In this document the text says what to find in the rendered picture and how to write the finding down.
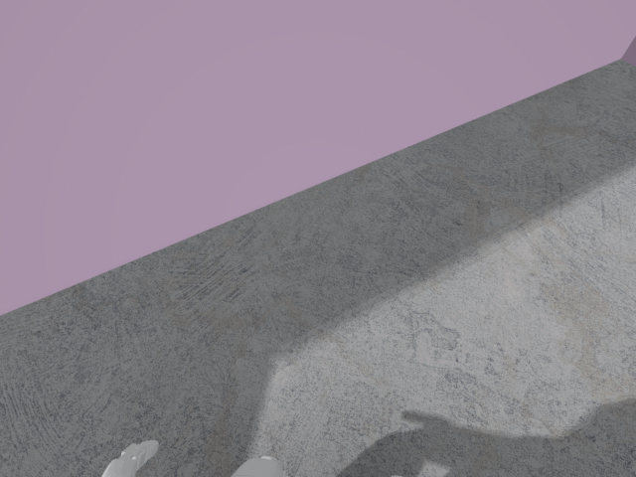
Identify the left robot hand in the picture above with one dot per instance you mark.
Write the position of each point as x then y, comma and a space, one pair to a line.
132, 459

